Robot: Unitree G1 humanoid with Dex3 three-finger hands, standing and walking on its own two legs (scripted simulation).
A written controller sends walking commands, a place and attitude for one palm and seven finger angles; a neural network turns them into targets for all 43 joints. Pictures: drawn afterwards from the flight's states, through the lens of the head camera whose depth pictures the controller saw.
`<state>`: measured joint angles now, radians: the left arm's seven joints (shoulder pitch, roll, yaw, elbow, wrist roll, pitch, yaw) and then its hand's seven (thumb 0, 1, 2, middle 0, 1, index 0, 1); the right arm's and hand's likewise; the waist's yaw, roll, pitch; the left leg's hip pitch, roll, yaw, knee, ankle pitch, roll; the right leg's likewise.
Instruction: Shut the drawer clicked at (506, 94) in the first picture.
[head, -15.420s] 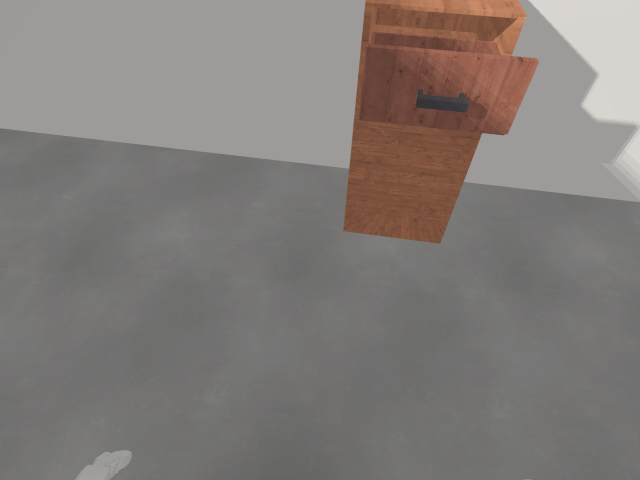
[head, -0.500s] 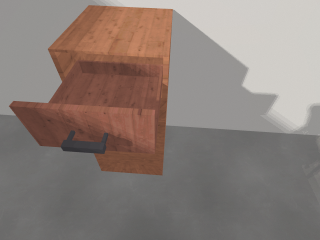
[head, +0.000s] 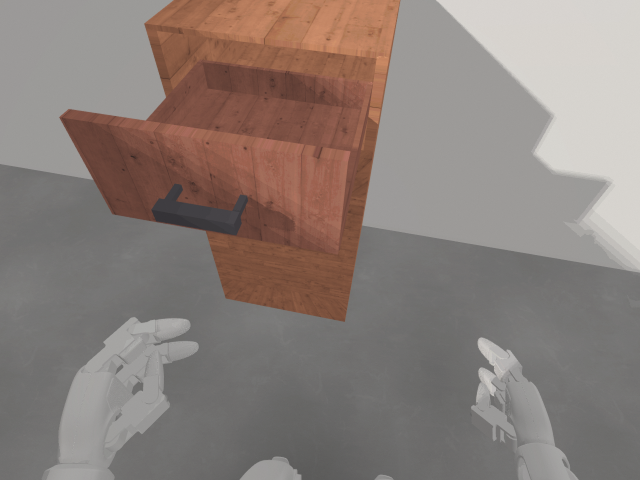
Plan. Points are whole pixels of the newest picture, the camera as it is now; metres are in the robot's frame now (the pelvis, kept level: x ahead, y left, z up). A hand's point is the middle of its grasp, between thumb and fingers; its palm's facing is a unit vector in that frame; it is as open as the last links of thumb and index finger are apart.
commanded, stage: raise the hand and make a fist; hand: left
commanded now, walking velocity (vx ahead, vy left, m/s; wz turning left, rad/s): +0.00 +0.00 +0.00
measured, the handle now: (203, 206) +0.43 +0.22 +0.09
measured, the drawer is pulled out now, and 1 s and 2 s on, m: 0.28 0.28 0.28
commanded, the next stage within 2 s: bring the fist close to the handle in 1.32 s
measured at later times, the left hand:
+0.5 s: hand (178, 339) +0.22 +0.17 +0.12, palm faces -0.08 -1.00 -0.06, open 3.1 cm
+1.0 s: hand (133, 285) +0.23 +0.19 +0.20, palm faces -0.03 -1.00 -0.09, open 3.3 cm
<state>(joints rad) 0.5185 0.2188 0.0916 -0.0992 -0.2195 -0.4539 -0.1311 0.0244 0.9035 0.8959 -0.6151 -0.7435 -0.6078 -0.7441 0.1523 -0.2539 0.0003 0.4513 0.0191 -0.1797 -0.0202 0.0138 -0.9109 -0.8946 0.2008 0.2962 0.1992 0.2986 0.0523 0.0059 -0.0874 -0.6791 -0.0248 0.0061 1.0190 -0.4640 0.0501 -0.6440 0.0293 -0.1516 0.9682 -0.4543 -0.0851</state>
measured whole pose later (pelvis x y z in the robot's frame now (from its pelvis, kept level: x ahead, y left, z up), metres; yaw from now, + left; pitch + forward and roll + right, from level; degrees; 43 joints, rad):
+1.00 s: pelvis +0.03 +0.02 +0.05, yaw +0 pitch -1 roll -1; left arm 0.39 0.27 0.18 -0.40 -0.29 0.00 -0.25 0.02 0.90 0.90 -1.40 -1.59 -1.39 -1.60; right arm 0.22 -0.23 0.09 0.60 0.06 -0.26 -0.05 0.02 -0.91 -0.89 0.21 0.30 0.20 0.30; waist 0.05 0.06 -0.05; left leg -0.27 -0.06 0.02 0.62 -0.34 0.07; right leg -0.24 0.02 -0.11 0.59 -0.33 -0.04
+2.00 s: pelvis +0.03 +0.00 +0.05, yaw -2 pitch +2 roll +0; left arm 0.17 0.25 0.21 0.05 -0.28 -0.18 -0.28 0.02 0.90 0.90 -1.40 -1.60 -1.40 -1.60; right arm 0.25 -0.27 0.04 0.65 0.05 -0.29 -0.06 0.02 -0.91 -0.89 0.20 0.30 0.20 0.30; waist 0.00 0.04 -0.03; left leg -0.35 -0.03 0.04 0.64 -0.34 0.05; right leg -0.34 0.04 -0.09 0.63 -0.33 -0.07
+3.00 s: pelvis +0.02 +0.01 +0.03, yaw -1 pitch +8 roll -1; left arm -0.04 0.22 0.10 0.29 -0.21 -0.32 -0.19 0.02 0.90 0.90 -1.41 -1.60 -1.40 -1.60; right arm 0.22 -0.26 0.04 0.60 0.05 -0.15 -0.03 0.02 -0.91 -0.89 0.20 0.30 0.20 0.30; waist -0.02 0.03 -0.06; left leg -0.56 -0.05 0.04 0.82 -0.40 0.07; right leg -0.55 0.02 -0.10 0.81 -0.39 -0.06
